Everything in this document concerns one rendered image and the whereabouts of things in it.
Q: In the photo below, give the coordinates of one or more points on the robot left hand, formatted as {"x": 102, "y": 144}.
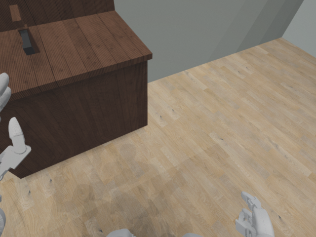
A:
{"x": 12, "y": 156}

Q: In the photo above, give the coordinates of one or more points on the robot right hand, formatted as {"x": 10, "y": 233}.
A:
{"x": 258, "y": 222}

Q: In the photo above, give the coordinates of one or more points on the counter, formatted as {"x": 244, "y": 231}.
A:
{"x": 86, "y": 84}

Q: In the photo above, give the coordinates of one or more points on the tap lever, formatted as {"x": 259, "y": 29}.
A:
{"x": 27, "y": 46}

